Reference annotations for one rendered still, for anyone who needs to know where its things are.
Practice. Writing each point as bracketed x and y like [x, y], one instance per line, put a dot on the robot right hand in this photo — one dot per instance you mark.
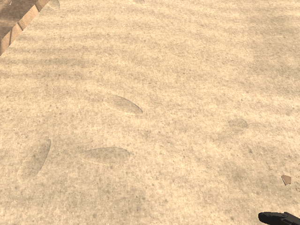
[275, 218]

